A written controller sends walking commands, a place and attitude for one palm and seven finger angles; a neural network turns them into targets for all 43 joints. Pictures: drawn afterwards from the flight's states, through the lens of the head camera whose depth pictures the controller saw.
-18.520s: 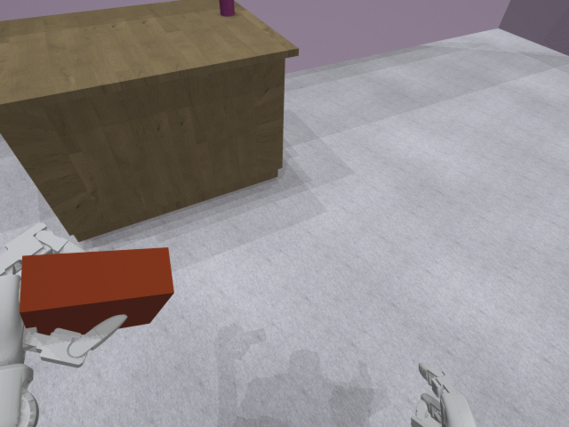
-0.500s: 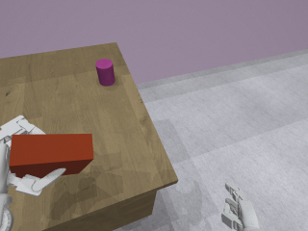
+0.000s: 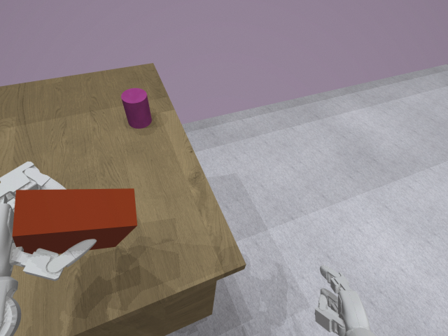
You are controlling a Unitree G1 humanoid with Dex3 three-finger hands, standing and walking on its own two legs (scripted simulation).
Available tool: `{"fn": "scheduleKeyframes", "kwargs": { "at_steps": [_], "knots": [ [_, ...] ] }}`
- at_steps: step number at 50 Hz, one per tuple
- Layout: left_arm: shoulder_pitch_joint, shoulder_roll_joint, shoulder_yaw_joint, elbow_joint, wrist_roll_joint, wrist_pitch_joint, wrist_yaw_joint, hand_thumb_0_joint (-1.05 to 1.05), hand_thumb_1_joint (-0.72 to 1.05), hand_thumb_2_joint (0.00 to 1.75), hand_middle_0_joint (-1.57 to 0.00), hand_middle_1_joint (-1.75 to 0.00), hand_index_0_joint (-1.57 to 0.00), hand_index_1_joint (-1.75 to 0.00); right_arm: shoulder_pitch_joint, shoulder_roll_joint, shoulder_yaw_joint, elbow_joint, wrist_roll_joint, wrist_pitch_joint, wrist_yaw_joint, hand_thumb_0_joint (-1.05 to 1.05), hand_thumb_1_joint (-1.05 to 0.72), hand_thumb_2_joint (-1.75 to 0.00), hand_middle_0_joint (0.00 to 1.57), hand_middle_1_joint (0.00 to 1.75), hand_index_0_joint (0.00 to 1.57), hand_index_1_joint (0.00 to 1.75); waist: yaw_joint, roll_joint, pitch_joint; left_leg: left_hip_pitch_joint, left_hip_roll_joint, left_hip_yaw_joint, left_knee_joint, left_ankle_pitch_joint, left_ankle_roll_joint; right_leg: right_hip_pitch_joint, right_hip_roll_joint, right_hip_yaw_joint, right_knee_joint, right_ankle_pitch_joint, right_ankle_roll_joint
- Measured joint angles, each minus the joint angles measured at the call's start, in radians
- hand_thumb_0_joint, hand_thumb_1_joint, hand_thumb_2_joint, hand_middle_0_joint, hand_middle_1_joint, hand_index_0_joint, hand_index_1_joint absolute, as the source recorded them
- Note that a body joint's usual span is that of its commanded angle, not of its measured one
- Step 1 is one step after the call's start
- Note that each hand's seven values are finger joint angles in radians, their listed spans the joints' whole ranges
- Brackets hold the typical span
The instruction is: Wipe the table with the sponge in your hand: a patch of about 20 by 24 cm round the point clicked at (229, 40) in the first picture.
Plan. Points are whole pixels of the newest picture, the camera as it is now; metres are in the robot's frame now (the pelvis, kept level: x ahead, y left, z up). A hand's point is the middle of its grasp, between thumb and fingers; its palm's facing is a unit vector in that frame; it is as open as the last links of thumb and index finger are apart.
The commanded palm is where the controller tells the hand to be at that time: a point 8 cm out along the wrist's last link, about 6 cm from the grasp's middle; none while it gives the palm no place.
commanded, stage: shuffle to correct the standing spot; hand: left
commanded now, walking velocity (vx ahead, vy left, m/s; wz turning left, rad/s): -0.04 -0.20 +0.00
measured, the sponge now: (92, 223) +0.23 +0.21 +0.13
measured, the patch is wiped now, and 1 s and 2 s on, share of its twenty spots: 0.00 0.00 0.00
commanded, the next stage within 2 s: come to a stop and stand still in 0.44 s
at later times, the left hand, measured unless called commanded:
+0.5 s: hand (99, 231) +0.21 +0.19 +0.15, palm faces +0.30 -0.88 -0.37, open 9.2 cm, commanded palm +0.16 +0.23 +0.17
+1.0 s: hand (88, 234) +0.21 +0.21 +0.13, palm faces +0.27 -0.90 -0.33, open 9.2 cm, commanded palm +0.16 +0.26 +0.17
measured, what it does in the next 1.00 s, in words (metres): stands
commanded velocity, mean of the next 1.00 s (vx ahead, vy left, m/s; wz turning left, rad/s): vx -0.02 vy -0.10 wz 0.00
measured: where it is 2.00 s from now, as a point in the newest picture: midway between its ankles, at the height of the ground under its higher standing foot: outside the picture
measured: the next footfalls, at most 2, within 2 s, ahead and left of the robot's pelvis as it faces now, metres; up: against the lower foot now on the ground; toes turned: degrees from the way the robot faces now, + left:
none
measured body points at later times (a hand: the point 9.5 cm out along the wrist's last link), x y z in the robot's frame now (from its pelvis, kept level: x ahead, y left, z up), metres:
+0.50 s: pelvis +0.00 -0.05 +0.00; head +0.02 -0.04 +0.44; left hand +0.19 +0.23 +0.17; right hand +0.18 -0.29 -0.08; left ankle +0.03 +0.09 -0.74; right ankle +0.00 -0.13 -0.74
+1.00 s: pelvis -0.01 -0.01 +0.00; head +0.01 +0.00 +0.44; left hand +0.19 +0.25 +0.15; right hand +0.16 -0.25 -0.07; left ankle +0.03 +0.09 -0.74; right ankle +0.00 -0.13 -0.74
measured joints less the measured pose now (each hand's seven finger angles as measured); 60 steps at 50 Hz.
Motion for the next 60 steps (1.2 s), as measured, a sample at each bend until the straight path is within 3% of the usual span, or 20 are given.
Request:
{"fn": "scheduleKeyframes", "kwargs": {
  "at_steps": [14, 31, 36, 38, 39, 41, 44, 47, 49, 52, 57, 60],
  "knots": [
    [0.055, 0.011, 0.008, -0.021, -0.029, 0.026, -0.007, -0.01, -0.41, 1.03, -0.82, -1.39, -0.82, -1.39, 0.004, -0.027, -0.025, 0.000, 0.006, 0.023, -0.009, 0.01, -0.90, -0.89, 0.20, 0.30, 0.20, 0.30, -0.013, 0.030, -0.017, -0.029, 0.062, -0.013, 0.050, -0.024, -0.046, -0.019, 0.061, -0.008, 0.017, -0.006, -0.048],
    [0.066, 0.010, -0.003, -0.022, -0.044, 0.043, -0.006, -0.01, -0.41, 1.03, -0.82, -1.39, -0.82, -1.39, 0.008, -0.037, -0.031, 0.004, 0.012, 0.037, -0.014, 0.01, -0.90, -0.89, 0.20, 0.30, 0.20, 0.30, -0.023, 0.051, -0.028, -0.039, 0.089, -0.028, 0.074, -0.032, -0.073, -0.031, 0.088, -0.021, 0.048, -0.021, -0.079],
    [0.070, -0.004, -0.018, 0.007, -0.039, 0.055, 0.001, -0.01, -0.41, 1.03, -0.82, -1.39, -0.82, -1.39, 0.010, -0.049, -0.027, 0.015, 0.016, 0.034, -0.016, 0.01, -0.90, -0.89, 0.20, 0.30, 0.20, 0.30, -0.023, 0.070, -0.029, -0.031, 0.083, -0.033, 0.071, -0.032, -0.066, -0.016, 0.083, -0.026, 0.037, -0.019, -0.074],
    [-0.056, 0.075, 0.010, 0.071, 0.021, 0.031, -0.048, -0.01, -0.42, 1.03, -0.82, -1.39, -0.82, -1.39, 0.040, -0.039, -0.047, 0.026, -0.002, -0.006, -0.025, 0.01, -0.90, -0.89, 0.20, 0.30, 0.20, 0.30, 0.025, 0.056, -0.017, -0.042, 0.077, -0.038, 0.077, -0.016, -0.047, -0.018, 0.080, -0.030, 0.031, -0.012, -0.071],
    [-0.116, 0.108, 0.040, 0.115, 0.023, 0.003, -0.052, -0.01, -0.42, 1.03, -0.82, -1.39, -0.82, -1.39, 0.042, -0.035, -0.045, 0.033, -0.004, -0.014, -0.022, 0.01, -0.90, -0.89, 0.20, 0.30, 0.20, 0.30, 0.039, 0.042, -0.010, -0.048, 0.074, -0.038, 0.077, -0.009, -0.040, -0.028, 0.078, -0.030, 0.035, -0.009, -0.073],
    [-0.183, 0.119, 0.099, 0.176, 0.011, -0.026, -0.032, -0.01, -0.42, 1.03, -0.82, -1.39, -0.82, -1.39, 0.036, -0.037, -0.038, 0.030, -0.001, -0.024, -0.009, 0.01, -0.90, -0.89, 0.20, 0.30, 0.20, 0.30, 0.049, 0.027, 0.007, -0.039, 0.072, -0.029, 0.056, -0.012, -0.046, -0.043, 0.075, -0.016, 0.048, -0.005, -0.072],
    [-0.177, 0.052, 0.105, 0.169, 0.001, -0.032, 0.001, -0.01, -0.41, 1.03, -0.81, -1.40, -0.82, -1.39, 0.030, -0.051, -0.039, 0.016, 0.001, -0.043, 0.012, 0.01, -0.90, -0.89, 0.20, 0.30, 0.20, 0.30, 0.034, 0.025, 0.022, -0.033, 0.056, -0.008, 0.045, -0.003, -0.055, -0.055, 0.058, 0.005, 0.068, -0.009, -0.051],
    [-0.082, -0.033, 0.014, 0.096, 0.009, -0.039, 0.004, -0.01, -0.41, 1.03, -0.81, -1.40, -0.81, -1.40, 0.032, -0.055, -0.042, 0.012, 0.000, -0.053, 0.021, 0.01, -0.90, -0.89, 0.20, 0.30, 0.20, 0.30, 0.012, 0.029, 0.014, -0.030, 0.041, 0.010, 0.052, -0.011, -0.032, -0.055, 0.042, 0.022, 0.074, -0.012, -0.032],
    [-0.016, -0.057, -0.047, 0.055, 0.022, -0.045, -0.008, -0.01, -0.41, 1.03, -0.81, -1.40, -0.81, -1.40, 0.038, -0.046, -0.037, 0.013, -0.006, -0.054, 0.018, 0.01, -0.90, -0.89, 0.20, 0.30, 0.20, 0.30, -0.002, 0.018, 0.002, -0.030, 0.033, 0.014, 0.057, -0.018, -0.021, -0.052, 0.034, 0.026, 0.073, -0.015, -0.024],
    [0.035, -0.028, -0.067, 0.025, 0.034, -0.056, -0.018, -0.01, -0.41, 1.03, -0.81, -1.40, -0.82, -1.39, 0.050, -0.020, -0.021, 0.015, -0.014, -0.051, 0.004, 0.01, -0.90, -0.89, 0.20, 0.30, 0.20, 0.30, -0.015, -0.014, -0.009, -0.028, 0.022, 0.015, 0.057, -0.022, -0.010, -0.045, 0.024, 0.026, 0.067, -0.017, -0.016],
    [-0.026, 0.047, 0.031, 0.031, 0.039, -0.073, 0.004, -0.01, -0.42, 1.03, -0.82, -1.40, -0.82, -1.39, 0.063, 0.008, -0.002, 0.014, -0.018, -0.063, -0.008, 0.01, -0.90, -0.89, 0.20, 0.30, 0.20, 0.30, -0.003, -0.048, -0.001, -0.026, 0.003, 0.006, 0.055, -0.022, 0.006, -0.035, 0.005, 0.017, 0.059, -0.018, -0.004],
    [-0.074, 0.044, 0.075, 0.032, 0.036, -0.087, 0.022, -0.01, -0.42, 1.03, -0.82, -1.40, -0.82, -1.39, 0.059, 0.011, 0.005, 0.021, -0.020, -0.078, 0.000, 0.01, -0.90, -0.89, 0.20, 0.30, 0.20, 0.30, 0.008, -0.043, -0.001, -0.026, -0.006, 0.003, 0.057, -0.026, 0.016, -0.026, -0.003, 0.013, 0.048, -0.016, 0.005]
  ]
}}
